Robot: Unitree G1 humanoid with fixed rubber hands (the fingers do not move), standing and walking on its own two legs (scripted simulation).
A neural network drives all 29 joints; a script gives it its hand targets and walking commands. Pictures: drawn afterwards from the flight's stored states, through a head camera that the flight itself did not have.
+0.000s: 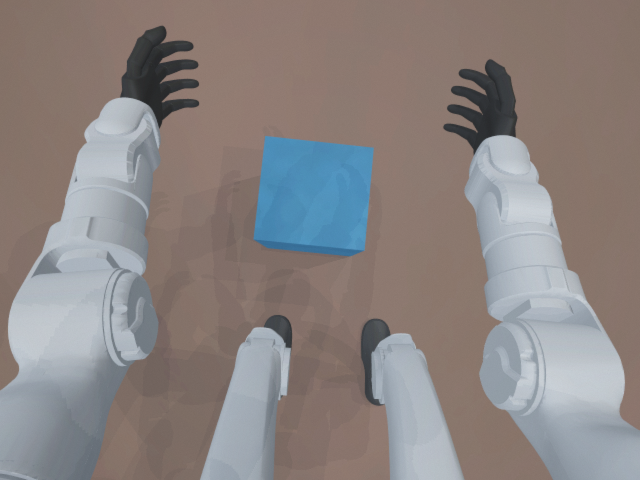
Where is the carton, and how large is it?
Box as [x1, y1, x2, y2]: [254, 136, 373, 255]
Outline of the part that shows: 265,136 254,239 263,245 271,248 341,255 352,255 364,250 373,148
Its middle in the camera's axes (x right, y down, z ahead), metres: -0.02 -0.09 +0.85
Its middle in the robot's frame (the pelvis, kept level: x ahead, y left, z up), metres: +0.50 +0.03 -0.52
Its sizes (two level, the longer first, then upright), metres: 0.210 0.200 0.250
